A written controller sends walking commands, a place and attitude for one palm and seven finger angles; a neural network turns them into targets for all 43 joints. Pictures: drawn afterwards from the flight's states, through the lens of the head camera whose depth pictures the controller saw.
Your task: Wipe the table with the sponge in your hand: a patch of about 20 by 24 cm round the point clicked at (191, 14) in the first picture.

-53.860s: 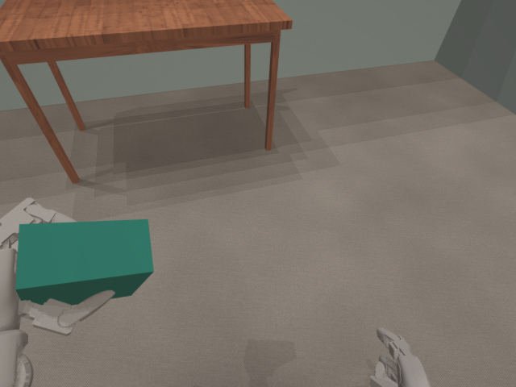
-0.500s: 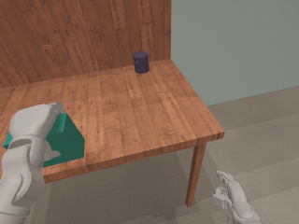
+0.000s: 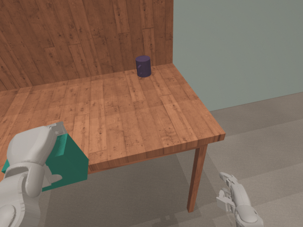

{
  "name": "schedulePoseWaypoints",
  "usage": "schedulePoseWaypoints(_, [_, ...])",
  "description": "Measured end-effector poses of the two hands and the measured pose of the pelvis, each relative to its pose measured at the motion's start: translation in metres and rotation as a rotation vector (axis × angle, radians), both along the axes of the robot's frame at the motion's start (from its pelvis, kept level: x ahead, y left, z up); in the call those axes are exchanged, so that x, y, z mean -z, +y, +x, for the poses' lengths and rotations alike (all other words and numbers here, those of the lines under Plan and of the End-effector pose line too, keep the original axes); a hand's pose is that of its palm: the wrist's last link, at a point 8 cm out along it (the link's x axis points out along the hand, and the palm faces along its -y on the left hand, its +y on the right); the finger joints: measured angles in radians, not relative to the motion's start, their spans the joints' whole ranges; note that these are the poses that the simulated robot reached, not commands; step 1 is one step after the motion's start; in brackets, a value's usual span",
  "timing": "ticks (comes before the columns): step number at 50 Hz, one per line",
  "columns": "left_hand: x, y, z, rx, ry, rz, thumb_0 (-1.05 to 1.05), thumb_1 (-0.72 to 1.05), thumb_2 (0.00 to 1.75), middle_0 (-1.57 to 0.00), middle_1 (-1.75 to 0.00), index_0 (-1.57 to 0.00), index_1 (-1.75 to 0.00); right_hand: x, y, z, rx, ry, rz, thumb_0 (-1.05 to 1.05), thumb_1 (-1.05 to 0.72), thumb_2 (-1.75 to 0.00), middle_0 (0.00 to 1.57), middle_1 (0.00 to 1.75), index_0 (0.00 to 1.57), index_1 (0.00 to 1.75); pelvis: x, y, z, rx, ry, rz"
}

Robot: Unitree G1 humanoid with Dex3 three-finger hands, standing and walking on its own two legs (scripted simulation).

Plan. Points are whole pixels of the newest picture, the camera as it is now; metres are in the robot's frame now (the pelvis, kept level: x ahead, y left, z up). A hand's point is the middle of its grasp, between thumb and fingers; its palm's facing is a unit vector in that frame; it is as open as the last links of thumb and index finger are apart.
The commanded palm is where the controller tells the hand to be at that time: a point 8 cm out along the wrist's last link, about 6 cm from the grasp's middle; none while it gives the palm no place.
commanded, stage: bring the sponge back beside the body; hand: left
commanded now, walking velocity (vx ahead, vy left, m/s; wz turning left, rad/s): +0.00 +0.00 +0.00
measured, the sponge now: (55, 168) +0.19 +0.30 +0.09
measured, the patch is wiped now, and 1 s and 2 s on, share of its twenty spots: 1.00 1.00 1.00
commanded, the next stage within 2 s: step back with the hand held close in 0.28 s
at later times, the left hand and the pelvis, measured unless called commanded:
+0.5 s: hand (64, 150) +0.21 +0.26 +0.15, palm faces +0.28 -0.65 -0.70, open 10.2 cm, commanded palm +0.15 +0.28 +0.21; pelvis +0.00 +0.00 +0.00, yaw +1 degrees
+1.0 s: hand (54, 157) +0.17 +0.25 +0.17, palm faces +0.37 -0.85 -0.38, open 10.2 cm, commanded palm +0.11 +0.30 +0.21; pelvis -0.03 +0.02 -0.02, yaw +2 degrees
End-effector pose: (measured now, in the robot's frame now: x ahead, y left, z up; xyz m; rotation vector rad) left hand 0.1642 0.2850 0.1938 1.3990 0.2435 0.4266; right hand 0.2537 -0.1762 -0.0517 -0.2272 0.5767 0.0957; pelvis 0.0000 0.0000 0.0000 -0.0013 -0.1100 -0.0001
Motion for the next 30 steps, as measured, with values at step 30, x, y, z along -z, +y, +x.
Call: schedulePoseWaypoints(30, [0.022,-0.007,0.012,0.3,-0.403,-0.842,-0.01,-0.53,1.07,-0.72,-1.32,-0.73,-1.35,0.003,-0.025,-0.048,0.099,0.041,-0.075,0.01,-0.9,-0.9,0.2,0.3,0.21,0.3,0.006,0.003,-0.002,-0.017,0.089,-0.014])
